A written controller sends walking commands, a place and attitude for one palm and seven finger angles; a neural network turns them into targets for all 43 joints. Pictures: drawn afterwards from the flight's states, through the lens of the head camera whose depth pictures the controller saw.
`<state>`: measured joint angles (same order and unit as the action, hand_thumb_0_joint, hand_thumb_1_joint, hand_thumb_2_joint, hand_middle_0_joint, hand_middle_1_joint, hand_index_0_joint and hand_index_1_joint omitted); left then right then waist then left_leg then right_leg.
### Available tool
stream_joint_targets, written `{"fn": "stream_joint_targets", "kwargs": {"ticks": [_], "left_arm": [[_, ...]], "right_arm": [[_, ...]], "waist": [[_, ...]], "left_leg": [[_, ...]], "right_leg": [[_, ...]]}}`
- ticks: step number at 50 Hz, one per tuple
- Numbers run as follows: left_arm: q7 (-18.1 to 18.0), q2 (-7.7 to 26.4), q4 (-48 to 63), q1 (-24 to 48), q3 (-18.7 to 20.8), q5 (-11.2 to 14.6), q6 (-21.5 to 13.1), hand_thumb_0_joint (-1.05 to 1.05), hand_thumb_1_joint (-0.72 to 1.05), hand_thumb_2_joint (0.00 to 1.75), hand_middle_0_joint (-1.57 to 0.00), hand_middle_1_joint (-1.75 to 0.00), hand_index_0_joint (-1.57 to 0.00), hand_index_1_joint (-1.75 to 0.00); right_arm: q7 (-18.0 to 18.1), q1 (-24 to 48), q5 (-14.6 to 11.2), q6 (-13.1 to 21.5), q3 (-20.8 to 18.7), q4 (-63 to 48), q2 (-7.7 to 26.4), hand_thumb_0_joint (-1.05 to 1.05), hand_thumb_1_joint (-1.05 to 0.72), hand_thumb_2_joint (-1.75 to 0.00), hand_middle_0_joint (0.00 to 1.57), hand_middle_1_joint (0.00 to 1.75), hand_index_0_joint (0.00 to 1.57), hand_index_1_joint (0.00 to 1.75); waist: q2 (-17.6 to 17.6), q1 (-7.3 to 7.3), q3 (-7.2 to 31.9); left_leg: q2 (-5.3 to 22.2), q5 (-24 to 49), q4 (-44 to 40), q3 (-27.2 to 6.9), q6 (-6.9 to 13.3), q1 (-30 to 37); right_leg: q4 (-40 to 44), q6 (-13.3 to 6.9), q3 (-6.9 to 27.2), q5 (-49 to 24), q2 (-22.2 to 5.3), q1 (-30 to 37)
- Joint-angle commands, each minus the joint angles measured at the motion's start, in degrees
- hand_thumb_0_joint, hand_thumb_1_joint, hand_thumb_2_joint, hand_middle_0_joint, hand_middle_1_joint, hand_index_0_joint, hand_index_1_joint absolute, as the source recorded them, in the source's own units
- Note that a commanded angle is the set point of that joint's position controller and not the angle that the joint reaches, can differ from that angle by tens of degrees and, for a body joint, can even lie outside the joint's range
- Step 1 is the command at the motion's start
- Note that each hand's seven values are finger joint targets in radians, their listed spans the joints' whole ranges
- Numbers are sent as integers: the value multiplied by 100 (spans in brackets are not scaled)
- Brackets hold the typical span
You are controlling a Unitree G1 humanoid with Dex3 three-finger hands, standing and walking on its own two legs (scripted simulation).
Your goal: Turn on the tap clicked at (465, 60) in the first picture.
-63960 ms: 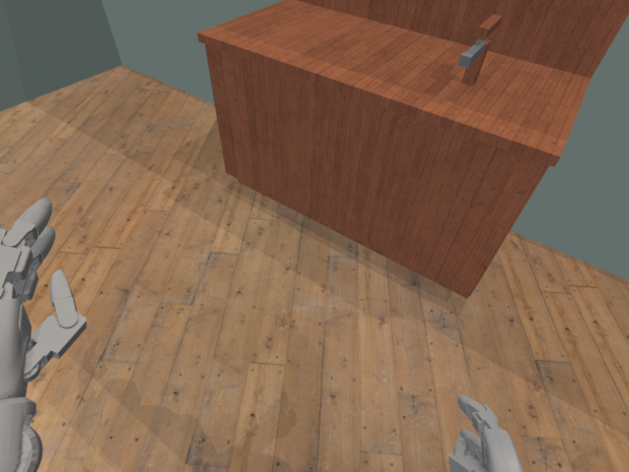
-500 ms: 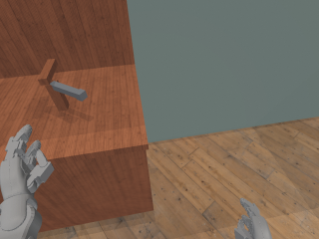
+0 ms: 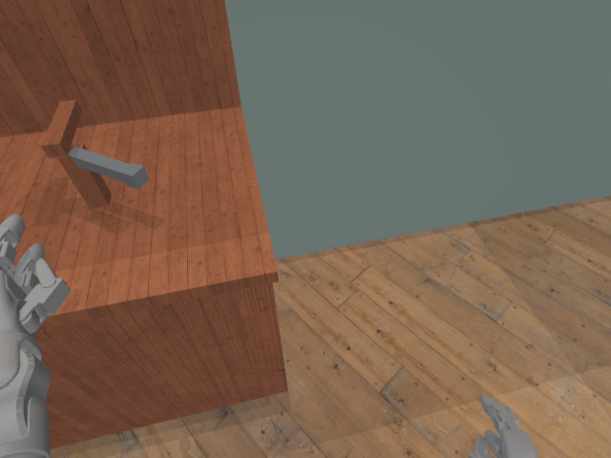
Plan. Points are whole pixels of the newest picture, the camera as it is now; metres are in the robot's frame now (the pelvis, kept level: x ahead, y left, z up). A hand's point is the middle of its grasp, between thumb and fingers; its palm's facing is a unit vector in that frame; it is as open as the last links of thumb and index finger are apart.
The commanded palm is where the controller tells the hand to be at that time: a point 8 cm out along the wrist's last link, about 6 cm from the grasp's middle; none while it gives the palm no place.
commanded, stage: reach beside the lever's end, fingers flat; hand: left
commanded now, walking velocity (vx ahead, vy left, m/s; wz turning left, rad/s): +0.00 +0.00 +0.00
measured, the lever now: (135, 175) +0.50 +0.34 +0.08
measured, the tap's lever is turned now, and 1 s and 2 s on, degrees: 53 53 53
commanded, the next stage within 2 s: push the lever round in 1.50 s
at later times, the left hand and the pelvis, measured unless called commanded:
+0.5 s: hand (62, 248) +0.33 +0.36 +0.10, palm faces +0.54 -0.84 -0.05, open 7.6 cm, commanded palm +0.29 +0.40 +0.09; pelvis -0.02 +0.03 -0.01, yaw +0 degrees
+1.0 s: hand (59, 219) +0.40 +0.42 +0.08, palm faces +0.56 -0.82 -0.06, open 7.8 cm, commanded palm +0.36 +0.45 +0.08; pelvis -0.02 +0.03 -0.02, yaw -1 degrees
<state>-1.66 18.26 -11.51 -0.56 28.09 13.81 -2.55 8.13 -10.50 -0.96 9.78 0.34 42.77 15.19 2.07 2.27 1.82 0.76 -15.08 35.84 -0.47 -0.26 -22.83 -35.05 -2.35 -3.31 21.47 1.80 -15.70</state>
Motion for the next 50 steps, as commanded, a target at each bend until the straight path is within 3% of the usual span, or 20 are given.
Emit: {"fn": "stream_joint_targets", "kwargs": {"ticks": [1, 5, 8, 10, 14, 18, 19, 22, 24, 27, 35, 38, 43, 45, 48, 50], "left_arm": [[53, 1626, 1059, 1695, 373, -43, -549, 0, 90, 90, -18, -25, -18, -25], [78, 1813, 623, 1834, 484, -112, -528, 0, 90, 90, -18, -24, -18, -24], [47, 1883, 326, 2326, 444, -174, -491, 0, 90, 90, -18, -24, -18, -24], [48, 2008, -53, 2381, 541, -201, -475, 0, 90, 90, -18, -23, -18, -23], [15, 2002, -247, 3081, 317, -359, -659, 0, 90, 90, -17, -22, -17, -22], [1, 2143, -445, 3567, 293, -443, -924, 0, 90, 90, -17, -21, -17, -21], [10, 2170, -624, 3463, 370, -424, -965, 0, 90, 90, -17, -21, -17, -21], [60, 2452, -1097, 3480, 579, -425, -1021, 0, 90, 90, -17, -20, -17, -20], [101, 2469, -1330, 3691, 532, -439, -1028, 0, 90, 90, -16, -19, -16, -19], [110, 2896, -1623, 4073, 773, -520, -1122, 0, 90, 90, -16, -19, -16, -19], [287, 3206, -2598, 5214, 561, -758, -1669, 0, 90, 90, -16, -17, -16, -17], [429, 3421, -3110, 5304, 680, -717, -1745, 0, 90, 90, -15, -16, -15, -16], [653, 4273, -3876, 5418, 1237, -739, -1660, 0, 90, 90, -15, -15, -15, -15], [688, 4563, -4014, 5333, 1406, -836, -1715, 0, 90, 90, -15, -15, -15, -15], [688, 4800, -4046, 5736, 1385, -1071, -1917, 0, 90, 90, -15, -15, -15, -15], [705, 4917, -4091, 5925, 1398, -1116, -2028, 0, 90, 90, -15, -15, -15, -15]], "right_arm": [[58, 443, 8, 319, -225, -779, 678, 0, -90, -90, 20, 30, 20, 30], [42, 385, -4, 242, -213, -788, 679, 0, -90, -90, 20, 30, 20, 30], [50, 344, -14, 193, -191, -755, 687, 0, -90, -90, 20, 30, 20, 30], [52, 294, -15, 143, -184, -758, 716, 0, -90, -90, 20, 30, 20, 30], [32, 202, 11, 117, -165, -750, 732, 0, -90, -90, 20, 30, 20, 30], [18, 48, 51, 93, -191, -688, 793, 0, -90, -90, 20, 30, 20, 30], [1, 4, 56, 91, -206, -673, 790, 0, -90, -90, 20, 30, 20, 30], [-8, -116, 60, 31, -205, -631, 855, 0, -90, -90, 20, 30, 20, 30], [-21, -168, 47, -3, -207, -620, 855, 0, -90, -90, 20, 30, 20, 30], [-35, -314, 72, -59, -212, -572, 911, 0, -90, -90, 20, 30, 20, 30], [-83, -676, 135, -127, -220, -443, 1037, 0, -90, -90, 20, 30, 20, 30], [-111, -865, 139, -175, -238, -390, 1108, 0, -90, -90, 20, 30, 20, 30], [-134, -1157, 139, -375, -245, -426, 1187, 0, -90, -90, 20, 30, 20, 30], [-166, -1243, 142, -463, -238, -489, 1187, 0, -90, -90, 20, 30, 20, 30], [-220, -1347, 179, -563, -231, -487, 1213, 0, -90, -90, 20, 30, 20, 30], [-236, -1386, 198, -624, -223, -486, 1260, 0, -90, -90, 20, 30, 20, 30]], "waist": [[187, -103, 1320], [215, -47, 1407], [316, -129, 1260], [189, -141, 1162], [421, -250, 1168], [426, -328, 1473], [416, -270, 1514], [246, -259, 1529], [291, -295, 1517], [384, -328, 1523], [745, -623, 1596], [609, -614, 1784], [337, -550, 2114], [473, -509, 2186], [895, -619, 2112], [963, -710, 2088]], "left_leg": [[-121, 1255, -268, -65, 205, 1071], [-107, 1209, -289, -86, 184, 947], [-83, 1023, -302, -128, 175, 896], [-70, 879, -311, -165, 172, 766], [-39, 589, -338, -298, 162, 793], [2, 569, -276, -398, 152, 881], [4, 543, -271, -407, 142, 868], [-6, 504, -220, -401, 160, 668], [-8, 429, -211, -394, 161, 596], [0, 367, -147, -411, 172, 473], [52, -154, 32, -596, 164, 413], [67, -22, 118, -641, 164, 371], [5, 594, 449, -401, 245, -134], [5, 803, 566, -346, 247, -200], [47, 871, 700, -401, 222, -129], [84, 834, 761, -464, 211, -108]], "right_leg": [[464, 201, 240, -1944, -60, -266], [422, 187, 210, -1846, -51, -235], [460, 176, 192, -1590, -34, -433], [461, 168, 174, -1423, -21, -496], [424, 133, 146, -1039, 15, -751], [340, 124, 146, -975, 38, -863], [318, 118, 135, -947, 51, -860], [283, 126, 135, -935, 58, -848], [269, 134, 139, -893, 39, -913], [229, 132, 153, -817, 55, -1015], [21, 117, 169, -406, 70, -1728], [-48, 114, 152, -472, 83, -1772], [-185, 185, 220, -992, 70, -1466], [-281, 189, 241, -1154, 98, -1464], [-398, 166, 228, -1053, 141, -1894], [-458, 151, 207, -937, 168, -2121]]}}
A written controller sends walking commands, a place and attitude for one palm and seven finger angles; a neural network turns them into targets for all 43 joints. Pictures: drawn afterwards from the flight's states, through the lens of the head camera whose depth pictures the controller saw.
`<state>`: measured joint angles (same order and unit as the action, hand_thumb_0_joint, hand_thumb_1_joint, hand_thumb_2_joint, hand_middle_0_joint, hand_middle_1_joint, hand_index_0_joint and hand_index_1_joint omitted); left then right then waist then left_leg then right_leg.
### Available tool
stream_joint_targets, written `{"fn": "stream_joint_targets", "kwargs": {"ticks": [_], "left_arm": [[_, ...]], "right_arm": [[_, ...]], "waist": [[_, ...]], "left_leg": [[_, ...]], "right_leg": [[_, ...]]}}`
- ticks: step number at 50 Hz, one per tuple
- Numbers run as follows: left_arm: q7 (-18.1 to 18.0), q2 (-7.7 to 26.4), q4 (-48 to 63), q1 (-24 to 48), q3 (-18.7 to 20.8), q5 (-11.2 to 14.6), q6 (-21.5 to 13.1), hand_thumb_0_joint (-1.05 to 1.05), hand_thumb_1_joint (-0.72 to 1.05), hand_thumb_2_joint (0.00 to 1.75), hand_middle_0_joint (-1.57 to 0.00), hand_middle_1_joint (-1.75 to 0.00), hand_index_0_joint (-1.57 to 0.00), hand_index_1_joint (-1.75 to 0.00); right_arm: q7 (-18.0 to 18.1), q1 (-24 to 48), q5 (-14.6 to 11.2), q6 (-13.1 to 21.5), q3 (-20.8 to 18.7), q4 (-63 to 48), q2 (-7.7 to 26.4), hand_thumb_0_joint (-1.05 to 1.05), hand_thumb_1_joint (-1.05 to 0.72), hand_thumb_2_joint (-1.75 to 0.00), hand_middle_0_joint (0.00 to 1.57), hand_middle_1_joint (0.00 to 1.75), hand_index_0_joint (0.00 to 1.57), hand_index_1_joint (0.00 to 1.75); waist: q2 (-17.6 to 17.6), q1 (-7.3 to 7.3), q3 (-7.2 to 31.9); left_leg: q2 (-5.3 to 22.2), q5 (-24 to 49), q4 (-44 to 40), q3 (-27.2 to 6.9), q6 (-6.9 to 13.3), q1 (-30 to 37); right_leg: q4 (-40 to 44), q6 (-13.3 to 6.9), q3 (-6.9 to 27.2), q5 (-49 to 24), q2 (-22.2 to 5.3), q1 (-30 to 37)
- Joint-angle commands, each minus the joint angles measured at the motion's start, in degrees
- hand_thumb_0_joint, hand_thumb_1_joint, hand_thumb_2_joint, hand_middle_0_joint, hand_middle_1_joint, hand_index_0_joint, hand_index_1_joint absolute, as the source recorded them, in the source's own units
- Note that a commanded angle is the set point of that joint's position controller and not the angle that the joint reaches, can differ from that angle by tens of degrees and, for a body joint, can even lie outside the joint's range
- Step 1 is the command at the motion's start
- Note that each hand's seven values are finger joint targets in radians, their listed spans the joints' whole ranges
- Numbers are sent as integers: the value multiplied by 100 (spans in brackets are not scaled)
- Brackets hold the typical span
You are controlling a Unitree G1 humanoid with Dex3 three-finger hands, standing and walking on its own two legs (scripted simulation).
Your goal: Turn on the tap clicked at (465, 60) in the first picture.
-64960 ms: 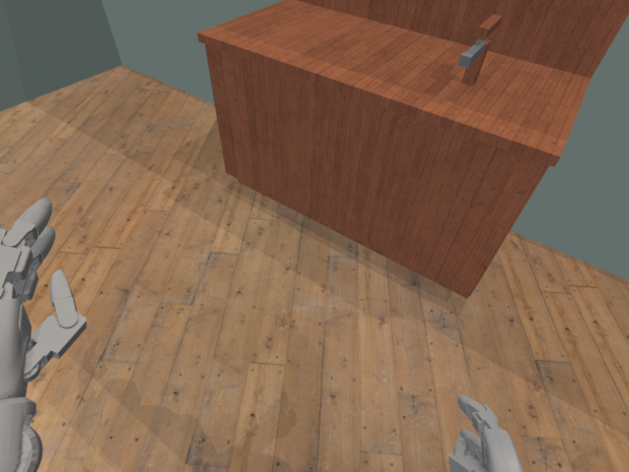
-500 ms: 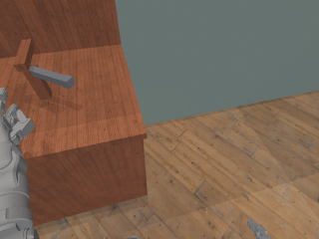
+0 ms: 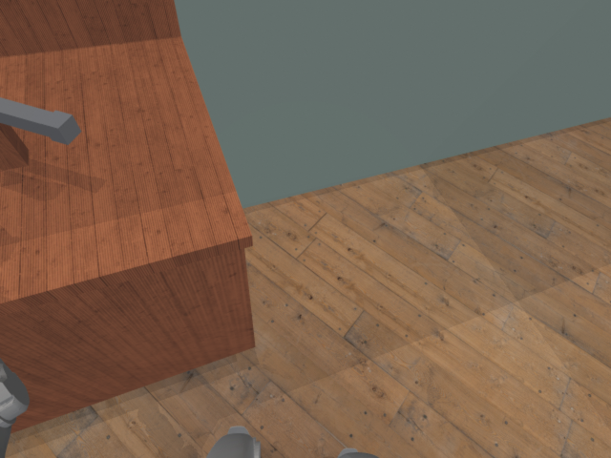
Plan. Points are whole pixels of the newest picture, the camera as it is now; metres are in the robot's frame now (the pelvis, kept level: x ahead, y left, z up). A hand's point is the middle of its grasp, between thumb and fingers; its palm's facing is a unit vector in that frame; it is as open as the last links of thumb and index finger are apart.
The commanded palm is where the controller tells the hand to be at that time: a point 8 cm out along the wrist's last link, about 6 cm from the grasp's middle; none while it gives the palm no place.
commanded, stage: reach beside the lever's end, fingers flat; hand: left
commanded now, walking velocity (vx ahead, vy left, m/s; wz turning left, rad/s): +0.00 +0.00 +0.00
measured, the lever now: (62, 127) +0.51 +0.32 +0.11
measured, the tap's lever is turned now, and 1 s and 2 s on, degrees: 53 53 53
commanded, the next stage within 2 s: push the lever round in 0.50 s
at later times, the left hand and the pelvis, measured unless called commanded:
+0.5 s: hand out of the picture +0.41 +0.41 +0.10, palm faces +0.57 -0.82 -0.03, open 7.8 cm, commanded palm +0.36 +0.44 +0.10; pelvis +0.01 +0.01 -0.01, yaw -1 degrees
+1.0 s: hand out of the picture +0.42 +0.38 +0.09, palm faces +0.55 -0.83 -0.02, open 7.8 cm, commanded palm +0.37 +0.42 +0.10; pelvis +0.00 +0.00 +0.00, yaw -1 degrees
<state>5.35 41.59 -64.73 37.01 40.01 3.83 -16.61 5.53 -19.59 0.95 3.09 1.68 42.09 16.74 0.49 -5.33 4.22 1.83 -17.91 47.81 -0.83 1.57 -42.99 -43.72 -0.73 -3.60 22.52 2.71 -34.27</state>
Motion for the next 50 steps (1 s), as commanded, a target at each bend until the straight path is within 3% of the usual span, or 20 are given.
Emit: {"fn": "stream_joint_targets", "kwargs": {"ticks": [1, 2, 7, 10, 12, 15, 18, 21, 24, 26, 29, 32, 33, 34, 36, 40, 41, 45, 47, 50], "left_arm": [[37, 2648, 1128, 2084, 282, -110, -661, 0, 90, 90, -15, -15, -15, -15], [89, 2652, 1051, 2157, 270, -89, -690, 0, 90, 90, -15, -15, -15, -15], [496, 2313, 819, 1675, 115, 189, -570, 0, 90, 90, -15, -15, -15, -15], [600, 2401, 807, 1730, 167, 274, -393, 0, 90, 90, -15, -15, -15, -15], [541, 2675, 916, 1697, 459, 263, -393, 0, 90, 90, -15, -15, -15, -15], [329, 2732, 1559, 1820, 493, 102, -604, 0, 90, 90, -15, -15, -15, -15], [147, 2459, 2045, 1836, 311, 23, -786, 0, 90, 90, -15, -15, -15, -15], [203, 2426, 1896, 1388, 508, 208, -679, 0, 90, 90, -15, -15, -15, -15], [406, 2028, 1591, 1177, 221, 346, -311, 0, 90, 90, -15, -15, -15, -15], [496, 2188, 1412, 1166, 289, 348, -85, 0, 90, 90, -15, -15, -15, -15], [456, 2287, 1486, 1368, 265, 242, -48, 0, 90, 90, -15, -15, -15, -15], [298, 1938, 1783, 2043, -142, 132, -320, 0, 90, 90, -15, -15, -15, -15], [239, 2022, 1837, 2104, -87, 113, -443, 0, 90, 90, -15, -15, -15, -15], [201, 1836, 1823, 2078, -215, 138, -534, 0, 90, 90, -15, -15, -15, -15], [187, 1672, 1682, 2221, -355, 176, -627, 0, 90, 90, -15, -15, -15, -15], [237, 1471, 1725, 2330, -573, 283, -513, 0, 90, 90, -15, -15, -15, -15], [221, 1700, 1553, 2089, -327, 280, -425, 0, 90, 90, -15, -15, -15, -15], [78, 2079, 1529, 1981, -2, 216, -222, 0, 90, 90, -15, -15, -15, -15], [-61, 2456, 1558, 1783, 372, 121, -281, 0, 90, 90, -15, -15, -15, -15], [-187, 2398, 1590, 1565, 337, -52, -426, 0, 90, 90, -15, -15, -15, -15]], "right_arm": [[20, -523, 6, 15, -380, -405, 1119, 0, -90, -90, 20, 30, 20, 30], [15, -565, 6, -18, -378, -399, 1148, 0, -90, -90, 20, 30, 20, 30], [-1, -675, -29, -145, -409, -452, 1179, 0, -90, -90, 20, 30, 20, 30], [36, -691, -86, -216, -415, -501, 1178, 0, -90, -90, 20, 30, 20, 30], [40, -704, -74, -239, -426, -540, 1188, 0, -90, -90, 20, 30, 20, 30], [-10, -663, -32, -255, -421, -597, 1132, 0, -90, -90, 20, 30, 20, 30], [-49, -593, 2, -262, -415, -567, 1087, 0, -90, -90, 20, 30, 20, 30], [-44, -517, -32, -274, -424, -595, 1101, 0, -90, -90, 20, 30, 20, 30], [-15, -466, -109, -260, -397, -665, 1068, 0, -90, -90, 20, 30, 20, 30], [21, -446, -140, -253, -394, -715, 1084, 0, -90, -90, 20, 30, 20, 30], [43, -442, -144, -230, -369, -773, 1069, 0, -90, -90, 20, 30, 20, 30], [43, -413, -107, -166, -348, -723, 1029, 0, -90, -90, 20, 30, 20, 30], [43, -424, -88, -143, -364, -681, 1042, 0, -90, -90, 20, 30, 20, 30], [41, -394, -83, -115, -358, -670, 1031, 0, -90, -90, 20, 30, 20, 30], [58, -382, -70, -76, -354, -582, 1043, 0, -90, -90, 20, 30, 20, 30], [90, -372, -97, -4, -361, -523, 1044, 0, -90, -90, 20, 30, 20, 30], [94, -403, -100, -11, -362, -517, 1050, 0, -90, -90, 20, 30, 20, 30], [84, -408, -110, -50, -317, -581, 1008, 0, -90, -90, 20, 30, 20, 30], [50, -429, -78, -82, -317, -636, 1003, 0, -90, -90, 20, 30, 20, 30], [-27, -379, -55, -105, -304, -703, 943, 0, -90, -90, 20, 30, 20, 30]], "waist": [[1106, 61, 1968], [1060, -3, 1954], [1093, 125, 2328], [870, 110, 2195], [900, 208, 2251], [1371, 248, 2489], [1722, 198, 2558], [1378, 247, 2448], [1063, 204, 2171], [883, 214, 1945], [851, 212, 1812], [1100, -3, 1633], [1153, 31, 1799], [1250, -6, 1800], [1077, -69, 1806], [1312, -21, 2148], [1213, 110, 2213], [951, 180, 2247], [862, 285, 2221], [936, 272, 2066]], "left_leg": [[-3, 1167, -392, -434, 25, 1953], [1, 1163, -339, -451, 33, 1935], [27, 1562, -252, -456, 2, 2188], [19, 1484, -258, -427, 46, 1953], [14, 1615, -226, -406, 47, 1904], [50, 2030, -186, -463, -28, 2361], [145, 2266, -198, -605, -129, 2865], [113, 2138, -217, -539, -89, 2590], [64, 1962, -290, -475, -31, 2334], [36, 1630, -350, -412, 12, 2010], [25, 1477, -397, -418, 23, 1934], [72, 1126, -420, -555, -14, 2190], [96, 1020, -457, -645, -58, 2300], [90, 917, -460, -663, -66, 2387], [112, 594, -494, -741, -74, 2340], [84, 499, -566, -769, -73, 2557], [67, 624, -556, -713, -64, 2433], [2, 1087, -442, -462, 18, 2051], [-28, 1259, -366, -370, 44, 1796], [-45, 1300, -284, -237, 64, 1583]], "right_leg": [[381, -17, 237, -1053, 94, -293], [358, -15, 237, -1038, 111, -376], [278, -22, 171, -1209, 154, -371], [322, 15, 191, -1231, 150, -319], [269, -1, 196, -1346, 155, -214], [148, -32, 141, -1382, 191, -400], [126, -58, 89, -1130, 233, -740], [166, -67, 94, -1238, 238, -420], [260, -29, 88, -1320, 207, -281], [331, -10, 115, -1284, 180, -180], [354, -17, 131, -1214, 156, -204], [356, -40, 137, -846, 161, -655], [339, -53, 134, -732, 169, -709], [350, -64, 148, -663, 168, -789], [332, -65, 134, -520, 149, -861], [403, -69, 152, -516, 96, -742], [421, -76, 149, -592, 89, -541], [432, -17, 180, -1035, 79, -62], [372, -14, 220, -1286, 93, 217], [287, 11, 271, -1445, 95, 264]]}}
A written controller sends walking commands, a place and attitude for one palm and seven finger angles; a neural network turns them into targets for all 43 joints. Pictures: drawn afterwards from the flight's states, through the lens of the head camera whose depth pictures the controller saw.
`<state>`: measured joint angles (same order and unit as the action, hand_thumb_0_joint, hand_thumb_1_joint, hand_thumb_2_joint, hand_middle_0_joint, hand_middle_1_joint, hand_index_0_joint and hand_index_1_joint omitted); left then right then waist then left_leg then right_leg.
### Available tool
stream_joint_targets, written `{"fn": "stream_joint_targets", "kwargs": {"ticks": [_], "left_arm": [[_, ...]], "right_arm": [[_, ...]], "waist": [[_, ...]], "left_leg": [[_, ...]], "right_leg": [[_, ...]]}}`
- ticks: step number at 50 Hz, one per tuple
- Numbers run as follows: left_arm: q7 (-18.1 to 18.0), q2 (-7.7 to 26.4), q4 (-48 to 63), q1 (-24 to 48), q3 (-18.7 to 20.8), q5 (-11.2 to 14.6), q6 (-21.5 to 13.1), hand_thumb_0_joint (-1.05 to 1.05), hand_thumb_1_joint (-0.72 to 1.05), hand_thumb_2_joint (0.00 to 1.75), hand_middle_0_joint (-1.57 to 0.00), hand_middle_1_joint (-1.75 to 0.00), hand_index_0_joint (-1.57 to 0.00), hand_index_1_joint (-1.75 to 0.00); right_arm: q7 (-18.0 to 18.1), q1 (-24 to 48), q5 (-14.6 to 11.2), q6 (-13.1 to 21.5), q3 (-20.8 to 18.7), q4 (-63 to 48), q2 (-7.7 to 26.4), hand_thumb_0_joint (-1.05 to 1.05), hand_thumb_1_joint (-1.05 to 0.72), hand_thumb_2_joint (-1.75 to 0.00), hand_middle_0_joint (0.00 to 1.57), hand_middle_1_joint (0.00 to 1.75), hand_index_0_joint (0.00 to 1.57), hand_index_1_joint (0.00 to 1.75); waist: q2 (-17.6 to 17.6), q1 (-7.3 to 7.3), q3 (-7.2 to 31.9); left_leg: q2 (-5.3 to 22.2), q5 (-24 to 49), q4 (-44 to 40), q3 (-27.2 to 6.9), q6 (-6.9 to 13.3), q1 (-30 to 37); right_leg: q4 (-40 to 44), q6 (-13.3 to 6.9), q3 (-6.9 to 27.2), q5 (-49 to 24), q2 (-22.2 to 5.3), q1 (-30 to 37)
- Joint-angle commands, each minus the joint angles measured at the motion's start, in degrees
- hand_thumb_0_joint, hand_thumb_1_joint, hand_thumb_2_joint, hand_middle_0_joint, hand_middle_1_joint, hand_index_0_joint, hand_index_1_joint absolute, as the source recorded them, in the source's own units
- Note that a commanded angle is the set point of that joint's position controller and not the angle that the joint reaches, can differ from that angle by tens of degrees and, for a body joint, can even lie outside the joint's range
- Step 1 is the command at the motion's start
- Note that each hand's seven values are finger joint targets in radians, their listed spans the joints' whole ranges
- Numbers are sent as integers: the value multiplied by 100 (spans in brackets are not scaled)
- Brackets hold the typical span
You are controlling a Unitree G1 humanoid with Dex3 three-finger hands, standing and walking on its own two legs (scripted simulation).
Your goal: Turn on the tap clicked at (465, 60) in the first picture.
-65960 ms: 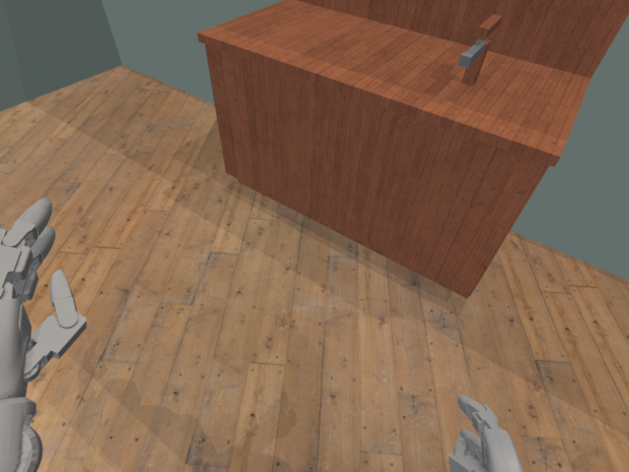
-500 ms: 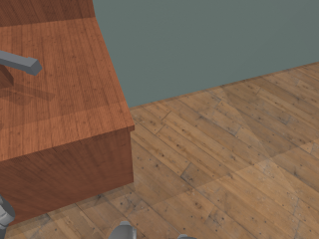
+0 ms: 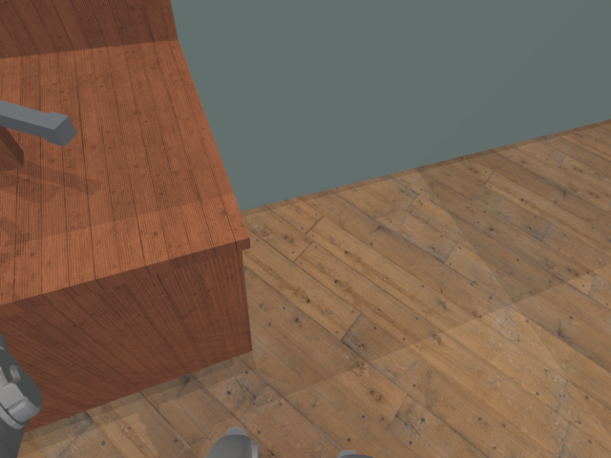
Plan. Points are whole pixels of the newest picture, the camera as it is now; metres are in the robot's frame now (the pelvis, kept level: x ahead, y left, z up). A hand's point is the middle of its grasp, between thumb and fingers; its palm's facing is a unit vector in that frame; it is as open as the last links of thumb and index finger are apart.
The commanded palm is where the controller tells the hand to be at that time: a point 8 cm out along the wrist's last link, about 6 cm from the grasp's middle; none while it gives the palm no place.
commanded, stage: push the lever round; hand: left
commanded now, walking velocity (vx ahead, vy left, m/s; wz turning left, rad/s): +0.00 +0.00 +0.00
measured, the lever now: (57, 129) +0.50 +0.33 +0.11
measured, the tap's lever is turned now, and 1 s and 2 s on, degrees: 53 53 58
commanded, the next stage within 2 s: none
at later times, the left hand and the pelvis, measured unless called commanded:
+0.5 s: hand out of the picture +0.41 +0.36 +0.10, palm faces +0.56 -0.83 -0.02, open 7.8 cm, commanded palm +0.36 +0.39 +0.10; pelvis +0.00 +0.00 +0.00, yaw +0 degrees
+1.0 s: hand (50, 172) +0.44 +0.32 +0.10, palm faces +0.65 -0.76 -0.04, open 7.8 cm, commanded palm +0.39 +0.34 +0.10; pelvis +0.00 +0.00 +0.00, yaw +1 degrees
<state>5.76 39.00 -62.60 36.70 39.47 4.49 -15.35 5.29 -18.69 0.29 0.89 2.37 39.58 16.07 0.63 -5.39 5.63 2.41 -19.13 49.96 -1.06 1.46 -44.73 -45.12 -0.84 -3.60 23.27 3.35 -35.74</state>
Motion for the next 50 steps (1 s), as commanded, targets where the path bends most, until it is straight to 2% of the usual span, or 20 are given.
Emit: {"fn": "stream_joint_targets", "kwargs": {"ticks": [1, 3, 6, 8, 9, 13, 15, 18, 20, 23, 26, 27, 29, 32, 34, 39, 41, 44, 47, 50], "left_arm": [[-240, 2659, 1443, 1661, 361, -168, -606, 0, 90, 90, -15, -15, -15, -15], [-182, 2488, 1292, 1376, 314, -125, -642, 0, 90, 90, -15, -15, -15, -15], [52, 2260, 1142, 1597, 147, 109, -592, 0, 90, 90, -15, -15, -15, -15], [197, 2131, 1293, 1784, -44, 198, -556, 0, 90, 90, -15, -15, -15, -15], [238, 1888, 1329, 1967, -277, 221, -528, 0, 90, 90, -15, -15, -15, -15], [152, 1862, 1458, 2115, -342, 188, -505, 0, 90, 90, -15, -15, -15, -15], [32, 1768, 1615, 2148, -372, 200, -564, 0, 90, 90, -15, -15, -15, -15], [-211, 1932, 1715, 1892, -57, 197, -641, 0, 90, 90, -15, -15, -15, -15], [-375, 1622, 1906, 1919, -254, 163, -635, 0, 90, 90, -15, -15, -15, -15], [-626, 1528, 2241, 1486, -222, 71, -498, 0, 90, 90, -15, -15, -15, -15], [-826, 1332, 2212, 1323, -222, 93, -276, 0, 90, 90, -15, -15, -15, -15], [-889, 1386, 2102, 1189, -98, 105, -216, 0, 90, 90, -15, -15, -15, -15], [-998, 1041, 2328, 1421, -399, 84, -160, 0, 90, 90, -15, -15, -15, -15], [-1200, 946, 2593, 1546, -476, -27, -209, 0, 90, 90, -15, -15, -15, -15], [-1319, 609, 2576, 1835, -823, -116, -240, 0, 90, 90, -15, -15, -15, -15], [-1568, 358, 2262, 2377, -1021, -148, -275, 0, 90, 90, -15, -15, -15, -15], [-1682, 404, 2087, 2555, -997, -186, -286, 0, 90, 90, -15, -15, -15, -15], [-1911, 230, 2329, 2735, -1174, -339, -378, 0, 90, 90, -15, -15, -15, -15], [-2186, 494, 2179, 2348, -799, -416, -367, 0, 90, 90, -15, -15, -15, -15], [-2372, 410, 1982, 2228, -746, -441, -279, 0, 90, 90, -15, -15, -15, -15]], "right_arm": [[-25, -459, 16, 104, -377, -438, 1012, 0, -90, -90, 20, 30, 20, 30], [-49, -475, 11, 89, -402, -441, 1033, 0, -90, -90, 20, 30, 20, 30], [-8, -500, -32, 87, -433, -386, 1070, 0, -90, -90, 20, 30, 20, 30], [26, -507, -68, 94, -437, -376, 1078, 0, -90, -90, 20, 30, 20, 30], [41, -528, -71, 111, -441, -348, 1064, 0, -90, -90, 20, 30, 20, 30], [85, -556, -65, 143, -456, -272, 1072, 0, -90, -90, 20, 30, 20, 30], [85, -550, -52, 168, -459, -251, 1058, 0, -90, -90, 20, 30, 20, 30], [45, -523, -14, 170, -454, -244, 1048, 0, -90, -90, 20, 30, 20, 30], [13, -449, -7, 189, -451, -264, 999, 0, -90, -90, 20, 30, 20, 30], [-44, -394, 4, 199, -471, -361, 992, 0, -90, -90, 20, 30, 20, 30], [-60, -322, -5, 200, -462, -383, 967, 0, -90, -90, 20, 30, 20, 30], [-53, -343, -6, 192, -461, -385, 973, 0, -90, -90, 20, 30, 20, 30], [-57, -265, -15, 212, -456, -427, 930, 0, -90, -90, 20, 30, 20, 30], [-68, -271, 12, 246, -478, -383, 925, 0, -90, -90, 20, 30, 20, 30], [-62, -215, 29, 287, -460, -309, 891, 0, -90, -90, 20, 30, 20, 30], [-9, -200, 69, 377, -450, -148, 882, 0, -90, -90, 20, 30, 20, 30], [0, -207, 96, 403, -435, -92, 880, 0, -90, -90, 20, 30, 20, 30], [-39, -236, 140, 423, -447, -76, 841, 0, -90, -90, 20, 30, 20, 30], [-89, -343, 202, 386, -470, -35, 875, 0, -90, -90, 20, 30, 20, 30], [-128, -310, 201, 311, -462, -60, 803, 0, -90, -90, 20, 30, 20, 30]], "waist": [[1014, 238, 1824], [920, 228, 1730], [661, 88, 1620], [902, 86, 1736], [971, 17, 1753], [998, 10, 1856], [1058, 38, 1954], [1023, 164, 2129], [1103, 145, 2120], [1261, 269, 2246], [842, 209, 1850], [677, 262, 1715], [671, 169, 1677], [834, 145, 1724], [910, 17, 1513], [631, -106, 1468], [635, -79, 1521], [1108, -18, 2031], [862, 92, 2272], [583, 104, 2086]], "left_leg": [[-86, 1368, -505, -222, 67, 1776], [-74, 1320, -499, -227, 66, 1755], [-71, 1090, -490, -208, 95, 1623], [-62, 1083, -541, -247, 83, 1817], [-62, 1071, -557, -287, 77, 1970], [-42, 942, -615, -396, 72, 2144], [-25, 1023, -631, -437, 42, 2322], [-23, 1189, -626, -459, 14, 2342], [-27, 1249, -630, -440, 5, 2443], [-15, 1534, -681, -462, -37, 2624], [-23, 1393, -734, -407, -2, 2306], [-38, 1331, -750, -385, 15, 2130], [-53, 1315, -787, -351, 25, 2160], [-13, 1342, -814, -423, -14, 2411], [18, 1110, -884, -510, -41, 2476], [-4, 401, -985, -626, -24, 2335], [-28, 333, -995, -628, -25, 2275], [-20, 727, -951, -652, -94, 2714], [-39, 1254, -812, -575, -80, 2660], [-85, 1427, -754, -379, -21, 2288]], "right_leg": [[426, 15, 263, -1445, 43, 314], [429, 8, 263, -1383, 59, 250], [525, 47, 331, -1329, 50, 243], [537, 27, 318, -1256, 40, 148], [570, 28, 302, -1194, 46, 25], [604, 17, 278, -976, 42, -149], [584, -1, 242, -993, 54, -180], [498, -21, 203, -1086, 58, -50], [489, -17, 187, -1132, 55, -58], [470, -39, 149, -1211, 63, 40], [552, -13, 140, -1244, 56, 160], [577, -18, 160, -1259, 55, 273], [609, 1, 176, -1316, 27, 293], [614, -20, 178, -1229, 41, 166], [634, -26, 163, -1030, 18, -69], [714, -18, 194, -736, -38, -143], [713, -24, 196, -720, -61, -109], [632, -57, 173, -865, -68, -118], [593, -54, 161, -1164, -35, 132], [614, -18, 201, -1503, -65, 456]]}}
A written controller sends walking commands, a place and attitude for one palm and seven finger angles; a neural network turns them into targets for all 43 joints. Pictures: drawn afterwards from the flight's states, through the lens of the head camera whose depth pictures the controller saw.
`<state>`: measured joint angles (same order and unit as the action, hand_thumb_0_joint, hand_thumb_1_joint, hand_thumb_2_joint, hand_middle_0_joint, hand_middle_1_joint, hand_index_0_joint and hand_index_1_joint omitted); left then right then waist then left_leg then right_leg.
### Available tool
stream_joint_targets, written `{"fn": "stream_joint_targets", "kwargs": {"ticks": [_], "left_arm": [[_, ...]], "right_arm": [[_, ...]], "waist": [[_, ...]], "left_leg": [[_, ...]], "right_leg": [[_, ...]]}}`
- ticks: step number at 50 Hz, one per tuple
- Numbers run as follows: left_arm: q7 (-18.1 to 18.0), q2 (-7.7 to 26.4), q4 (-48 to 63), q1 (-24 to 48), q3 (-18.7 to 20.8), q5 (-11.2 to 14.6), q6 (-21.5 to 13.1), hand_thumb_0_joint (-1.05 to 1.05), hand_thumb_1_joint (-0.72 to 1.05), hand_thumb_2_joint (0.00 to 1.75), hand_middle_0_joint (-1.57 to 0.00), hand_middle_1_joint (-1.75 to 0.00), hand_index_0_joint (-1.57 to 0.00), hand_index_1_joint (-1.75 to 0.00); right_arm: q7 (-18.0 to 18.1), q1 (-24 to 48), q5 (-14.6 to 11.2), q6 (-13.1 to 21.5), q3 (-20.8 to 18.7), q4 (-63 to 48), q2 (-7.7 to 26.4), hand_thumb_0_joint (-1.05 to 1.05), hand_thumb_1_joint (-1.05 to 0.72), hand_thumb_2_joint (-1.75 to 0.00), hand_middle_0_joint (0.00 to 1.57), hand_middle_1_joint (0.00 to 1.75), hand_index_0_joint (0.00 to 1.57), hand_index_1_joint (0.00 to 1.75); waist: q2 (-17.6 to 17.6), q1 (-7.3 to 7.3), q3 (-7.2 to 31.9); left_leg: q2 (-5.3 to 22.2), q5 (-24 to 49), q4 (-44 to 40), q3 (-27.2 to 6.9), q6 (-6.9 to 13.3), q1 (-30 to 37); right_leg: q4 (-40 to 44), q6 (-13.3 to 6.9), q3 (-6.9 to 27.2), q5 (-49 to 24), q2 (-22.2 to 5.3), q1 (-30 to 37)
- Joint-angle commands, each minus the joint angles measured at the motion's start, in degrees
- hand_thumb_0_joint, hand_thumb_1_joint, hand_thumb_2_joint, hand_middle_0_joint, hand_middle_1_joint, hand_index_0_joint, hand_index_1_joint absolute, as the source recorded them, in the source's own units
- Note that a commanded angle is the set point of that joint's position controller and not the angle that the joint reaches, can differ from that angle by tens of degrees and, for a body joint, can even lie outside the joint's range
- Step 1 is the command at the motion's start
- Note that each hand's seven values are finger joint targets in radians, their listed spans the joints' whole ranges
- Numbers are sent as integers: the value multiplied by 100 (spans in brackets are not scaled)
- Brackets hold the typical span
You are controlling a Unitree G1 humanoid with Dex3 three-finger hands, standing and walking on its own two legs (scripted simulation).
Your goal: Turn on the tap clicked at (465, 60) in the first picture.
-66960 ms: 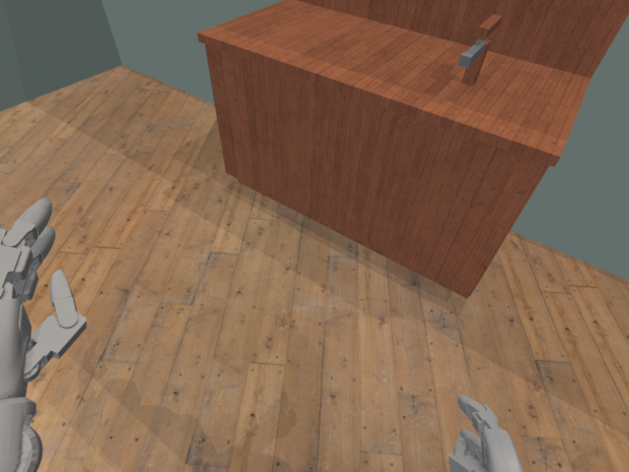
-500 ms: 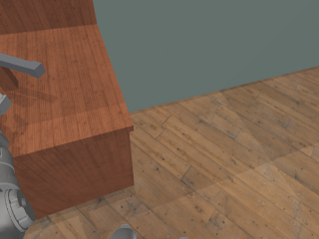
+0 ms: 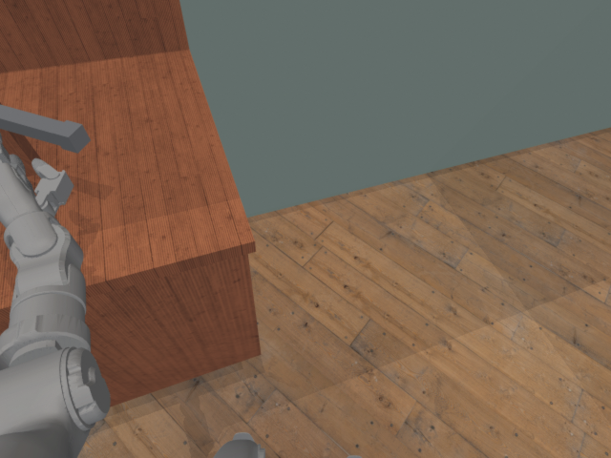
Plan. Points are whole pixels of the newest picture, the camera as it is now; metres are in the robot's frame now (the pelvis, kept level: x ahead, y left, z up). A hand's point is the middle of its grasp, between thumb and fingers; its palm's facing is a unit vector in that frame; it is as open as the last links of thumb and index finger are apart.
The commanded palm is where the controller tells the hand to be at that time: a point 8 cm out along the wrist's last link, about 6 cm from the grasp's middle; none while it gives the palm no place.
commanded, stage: push the lever round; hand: left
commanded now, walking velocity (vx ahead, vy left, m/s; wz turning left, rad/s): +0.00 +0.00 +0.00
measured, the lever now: (72, 136) +0.51 +0.32 +0.11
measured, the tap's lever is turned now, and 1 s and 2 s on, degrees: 53 58 86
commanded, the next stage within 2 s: lift the hand up off the lever in 2.00 s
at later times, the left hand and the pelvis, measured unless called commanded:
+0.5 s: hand (83, 173) +0.45 +0.29 +0.10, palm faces +0.74 -0.67 -0.05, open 7.8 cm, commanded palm +0.41 +0.31 +0.10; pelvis +0.01 -0.02 +0.00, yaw +0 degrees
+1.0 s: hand (107, 154) +0.49 +0.27 +0.10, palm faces +0.82 -0.57 -0.09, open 7.7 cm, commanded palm +0.44 +0.28 +0.10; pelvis +0.01 -0.01 +0.00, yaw +0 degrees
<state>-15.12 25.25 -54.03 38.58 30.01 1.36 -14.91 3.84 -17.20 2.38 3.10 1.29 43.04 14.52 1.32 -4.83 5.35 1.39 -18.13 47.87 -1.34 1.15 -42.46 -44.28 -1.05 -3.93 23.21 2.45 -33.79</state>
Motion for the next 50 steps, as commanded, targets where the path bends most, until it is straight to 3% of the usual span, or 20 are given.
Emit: {"fn": "stream_joint_targets", "kwargs": {"ticks": [1, 3, 7, 11, 14, 17, 21, 22, 26, 27, 28, 29, 30, 34, 35, 37, 39, 42, 44, 50], "left_arm": [[-333, 1748, 1135, 1968, 212, -146, -282, 0, 90, 90, -15, -15, -15, -15], [-451, 1808, 1257, 1891, 278, -224, -259, 0, 90, 90, -15, -15, -15, -15], [-664, 1746, 1402, 1870, 295, -353, -247, 0, 90, 90, -15, -15, -15, -15], [-779, 1376, 1387, 1947, 72, -339, -269, 0, 90, 90, -15, -15, -15, -15], [-820, 1382, 1253, 2060, 64, -354, -259, 0, 90, 90, -15, -15, -15, -15], [-907, 1347, 1281, 2286, 24, -392, -277, 0, 90, 90, -15, -15, -15, -15], [-1124, 1280, 1116, 2583, -6, -465, -318, 0, 90, 90, -15, -15, -15, -15], [-1182, 1286, 1144, 2645, -12, -508, -336, 0, 90, 90, -15, -15, -15, -15], [-1433, 1190, 914, 2912, -67, -639, -323, 0, 90, 90, -15, -15, -15, -15], [-1503, 1339, 858, 2900, 71, -693, -326, 0, 90, 90, -15, -15, -15, -15], [-1550, 1188, 740, 2883, -38, -709, -280, 0, 90, 90, -15, -15, -15, -15], [-1619, 1264, 679, 3041, 10, -750, -268, 0, 90, 90, -15, -15, -15, -15], [-1675, 1192, 705, 3156, -57, -792, -260, 0, 90, 90, -15, -15, -15, -15], [-1929, 1241, 600, 3153, 92, -880, -228, 0, 90, 90, -15, -15, -15, -15], [-1967, 1099, 516, 3099, 2, -914, -209, 0, 90, 90, -15, -15, -15, -15], [-2069, 1099, 638, 3117, 61, -961, -211, 0, 90, 90, -15, -15, -15, -15], [-2159, 1074, 415, 3167, 41, -1005, -152, 0, 90, 90, -15, -15, -15, -15], [-2300, 1075, 373, 3474, 26, -1102, -112, 0, 90, 90, -15, -15, -15, -15], [-2392, 871, 276, 3725, -163, -1138, -98, 0, 90, 90, -15, -15, -15, -15], [-2694, 796, 116, 4155, -200, -1261, -104, 0, 90, 90, -15, -15, -15, -15]], "right_arm": [[-1, -471, -4, 65, -364, -436, 957, 0, -90, -90, 20, 30, 20, 30], [-24, -466, 3, 12, -375, -481, 948, 0, -90, -90, 20, 30, 20, 30], [-55, -481, 16, -64, -414, -469, 930, 0, -90, -90, 20, 30, 20, 30], [-65, -437, 24, -84, -444, -414, 895, 0, -90, -90, 20, 30, 20, 30], [-37, -424, 23, -100, -445, -356, 898, 0, -90, -90, 20, 30, 20, 30], [-28, -426, 36, -102, -452, -316, 894, 0, -90, -90, 20, 30, 20, 30], [-35, -419, 82, -81, -452, -259, 868, 0, -90, -90, 20, 30, 20, 30], [-49, -418, 92, -88, -444, -252, 870, 0, -90, -90, 20, 30, 20, 30], [-86, -437, 141, -81, -446, -215, 858, 0, -90, -90, 20, 30, 20, 30], [-88, -484, 157, -99, -457, -196, 875, 0, -90, -90, 20, 30, 20, 30], [-95, -444, 152, -102, -457, -229, 856, 0, -90, -90, 20, 30, 20, 30], [-96, -475, 163, -117, -454, -209, 868, 0, -90, -90, 20, 30, 20, 30], [-109, -475, 180, -119, -451, -212, 856, 0, -90, -90, 20, 30, 20, 30], [-153, -542, 219, -153, -479, -213, 858, 0, -90, -90, 20, 30, 20, 30], [-174, -564, 228, -162, -481, -225, 839, 0, -90, -90, 20, 30, 20, 30], [-201, -608, 248, -176, -503, -213, 853, 0, -90, -90, 20, 30, 20, 30], [-219, -633, 246, -195, -502, -190, 855, 0, -90, -90, 20, 30, 20, 30], [-226, -655, 265, -216, -515, -142, 873, 0, -90, -90, 20, 30, 20, 30], [-245, -674, 286, -194, -510, -113, 860, 0, -90, -90, 20, 30, 20, 30], [-318, -812, 383, -117, -534, 7, 874, 0, -90, -90, 20, 30, 20, 30]], "waist": [[410, 66, 2139], [567, 134, 2182], [470, 73, 2001], [385, -39, 1840], [302, -79, 1723], [453, -107, 1787], [373, -148, 1881], [533, -132, 1908], [479, -202, 2010], [402, -163, 2077], [439, -209, 2038], [335, -241, 2010], [488, -237, 2032], [394, -221, 2200], [358, -226, 2207], [534, -198, 2342], [319, -270, 2128], [470, -336, 1989], [444, -441, 1904], [642, -514, 2258]], "left_leg": [[4, 1374, -539, -309, 24, 2012], [-13, 1571, -541, -246, 26, 2035], [1, 1616, -517, -192, 52, 1960], [-27, 1470, -510, -123, 87, 1904], [-39, 1244, -547, -115, 98, 1779], [-58, 1184, -543, -122, 104, 1871], [-66, 1127, -498, -136, 113, 1832], [-68, 1135, -507, -159, 93, 1863], [-61, 1196, -431, -163, 92, 1832], [-66, 1178, -435, -194, 85, 1795], [-66, 1135, -422, -158, 96, 1769], [-49, 1105, -435, -189, 90, 1716], [-55, 1162, -422, -172, 83, 1754], [-45, 1329, -365, -171, 78, 1767], [-46, 1370, -364, -159, 74, 1754], [-32, 1618, -332, -170, 51, 1925], [-12, 1500, -349, -184, 58, 1765], [-4, 1316, -391, -215, 51, 1750], [9, 1152, -402, -265, 55, 1739], [33, 1237, -337, -339, 17, 1904]], "right_leg": [[534, 19, 234, -1579, 23, 349], [531, 9, 268, -1768, 17, 496], [570, 18, 297, -1885, 31, 544], [646, 43, 346, -1923, 16, 521], [700, 51, 368, -1804, -11, 519], [728, 44, 382, -1733, -17, 458], [702, 60, 383, -1701, -36, 398], [684, 42, 369, -1657, -33, 375], [607, 54, 345, -1705, -41, 281], [593, 46, 339, -1657, -35, 338], [615, 61, 350, -1640, -42, 277], [601, 57, 322, -1586, -46, 255], [587, 53, 328, -1626, -48, 227], [538, 56, 303, -1724, -31, 275], [529, 56, 290, -1763, -24, 298], [481, 37, 271, -1890, -8, 283], [510, 47, 250, -1781, -4, 222], [558, 30, 255, -1558, -4, 73], [572, 29, 228, -1346, 9, -137], [503, 11, 185, -1239, 33, -367]]}}
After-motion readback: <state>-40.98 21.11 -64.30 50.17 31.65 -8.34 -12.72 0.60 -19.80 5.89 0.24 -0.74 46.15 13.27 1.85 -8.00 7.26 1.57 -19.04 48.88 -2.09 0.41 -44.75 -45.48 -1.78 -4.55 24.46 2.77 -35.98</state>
